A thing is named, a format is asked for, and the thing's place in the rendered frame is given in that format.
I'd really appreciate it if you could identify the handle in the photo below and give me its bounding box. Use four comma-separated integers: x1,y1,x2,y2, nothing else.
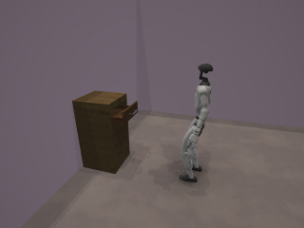
129,109,139,116

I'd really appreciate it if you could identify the left robot forearm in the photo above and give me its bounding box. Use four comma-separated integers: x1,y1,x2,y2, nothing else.
193,108,208,135

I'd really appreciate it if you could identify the left robot hand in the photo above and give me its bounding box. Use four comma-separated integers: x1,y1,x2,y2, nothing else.
186,133,199,150

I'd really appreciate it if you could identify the drawer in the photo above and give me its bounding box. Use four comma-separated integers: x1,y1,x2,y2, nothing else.
110,101,138,126

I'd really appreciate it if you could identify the cabinet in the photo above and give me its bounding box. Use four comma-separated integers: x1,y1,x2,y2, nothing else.
72,90,130,174

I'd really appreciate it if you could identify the left robot upper arm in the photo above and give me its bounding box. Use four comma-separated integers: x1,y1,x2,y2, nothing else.
198,85,209,114

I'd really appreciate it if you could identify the robot right shin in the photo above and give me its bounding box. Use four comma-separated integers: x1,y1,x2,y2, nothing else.
188,147,199,168

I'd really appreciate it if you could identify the left robot foot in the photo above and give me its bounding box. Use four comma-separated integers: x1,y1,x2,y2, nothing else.
179,175,198,182

